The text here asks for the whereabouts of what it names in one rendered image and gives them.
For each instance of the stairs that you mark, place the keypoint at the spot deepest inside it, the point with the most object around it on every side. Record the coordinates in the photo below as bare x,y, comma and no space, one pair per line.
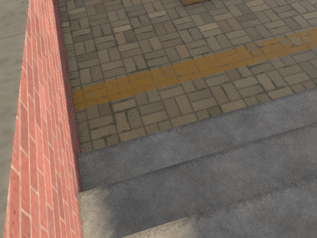
246,173

